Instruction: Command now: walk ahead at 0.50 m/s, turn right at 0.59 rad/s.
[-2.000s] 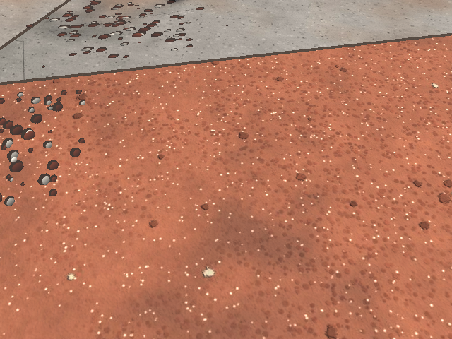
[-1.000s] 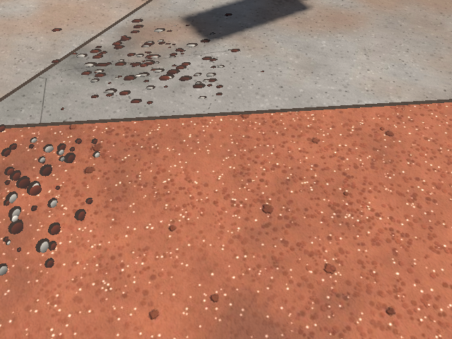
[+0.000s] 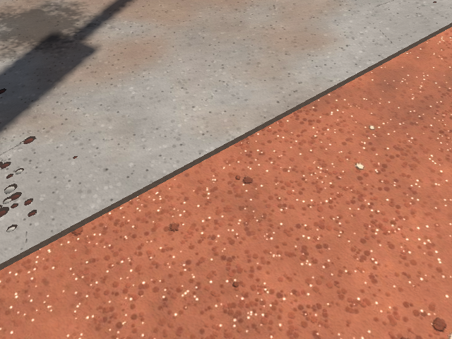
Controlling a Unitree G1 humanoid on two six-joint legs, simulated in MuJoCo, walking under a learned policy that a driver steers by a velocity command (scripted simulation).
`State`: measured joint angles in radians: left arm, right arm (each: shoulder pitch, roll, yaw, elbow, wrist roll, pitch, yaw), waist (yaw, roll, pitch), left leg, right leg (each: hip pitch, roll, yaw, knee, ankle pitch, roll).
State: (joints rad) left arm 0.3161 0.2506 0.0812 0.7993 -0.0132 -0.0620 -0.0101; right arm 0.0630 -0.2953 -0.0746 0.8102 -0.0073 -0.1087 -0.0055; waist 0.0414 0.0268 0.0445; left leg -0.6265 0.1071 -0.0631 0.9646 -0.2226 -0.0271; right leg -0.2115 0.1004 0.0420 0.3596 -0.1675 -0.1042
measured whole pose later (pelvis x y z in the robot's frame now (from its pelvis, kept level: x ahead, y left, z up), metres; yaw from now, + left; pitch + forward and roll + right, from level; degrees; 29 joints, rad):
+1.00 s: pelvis +0.23 +0.07 -0.02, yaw +7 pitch +2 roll -1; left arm 0.15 0.31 0.08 0.72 0.00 0.01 0.04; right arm 0.16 -0.30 -0.07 0.66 -0.01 0.01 0.02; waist 0.00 -0.03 0.04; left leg -0.36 -0.04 0.00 0.59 -0.27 0.06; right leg -0.46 -0.05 0.02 1.09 -0.56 0.07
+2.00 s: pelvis +0.50 +0.22 +0.00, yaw +21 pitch +1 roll +1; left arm 0.25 0.31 0.06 0.74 -0.03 -0.06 0.00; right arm 0.31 -0.26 -0.05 0.75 -0.01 -0.09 0.03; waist -0.02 -0.05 0.01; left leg -0.15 -0.06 0.08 0.32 -0.19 0.06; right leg -0.64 -0.10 0.05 1.10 -0.21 0.00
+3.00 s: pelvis +1.05 +0.34 +0.00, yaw -11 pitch +1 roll +1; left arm 0.22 0.32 0.07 0.64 -0.01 -0.02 0.01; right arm 0.27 -0.26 -0.05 0.76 -0.01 -0.09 0.01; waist -0.04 -0.05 0.04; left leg -0.22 -0.01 0.05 0.39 -0.19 0.03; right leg -0.57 -0.02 0.07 1.07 -0.36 0.03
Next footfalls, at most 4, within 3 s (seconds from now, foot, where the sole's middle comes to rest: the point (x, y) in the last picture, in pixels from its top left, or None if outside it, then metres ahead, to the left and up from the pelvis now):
0.24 left None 0.34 0.12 -0.78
0.56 right None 0.25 -0.10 -0.78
0.90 left None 0.28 0.16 -0.78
1.34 right None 0.35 -0.05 -0.78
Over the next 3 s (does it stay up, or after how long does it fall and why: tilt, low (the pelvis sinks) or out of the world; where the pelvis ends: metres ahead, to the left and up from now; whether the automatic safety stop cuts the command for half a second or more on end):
stays up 1.05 0.34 0.00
